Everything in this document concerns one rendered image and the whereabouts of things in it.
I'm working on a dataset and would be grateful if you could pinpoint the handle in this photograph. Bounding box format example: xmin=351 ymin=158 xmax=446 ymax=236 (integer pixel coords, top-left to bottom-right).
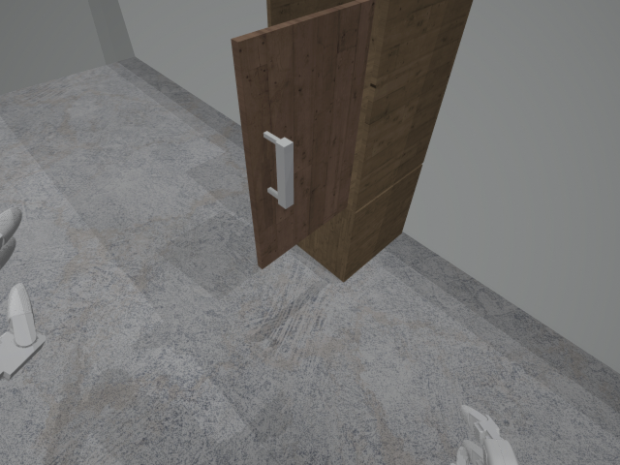
xmin=263 ymin=131 xmax=294 ymax=209

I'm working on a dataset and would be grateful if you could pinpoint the robot left hand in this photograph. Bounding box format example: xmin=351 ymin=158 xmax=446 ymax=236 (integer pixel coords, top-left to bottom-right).
xmin=0 ymin=206 xmax=46 ymax=381

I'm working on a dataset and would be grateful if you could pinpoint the cupboard door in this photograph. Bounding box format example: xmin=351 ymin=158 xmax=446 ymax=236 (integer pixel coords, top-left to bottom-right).
xmin=231 ymin=0 xmax=376 ymax=269

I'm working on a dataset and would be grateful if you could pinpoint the robot right hand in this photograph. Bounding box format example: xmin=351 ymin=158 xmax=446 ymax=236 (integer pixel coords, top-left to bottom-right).
xmin=450 ymin=405 xmax=520 ymax=465

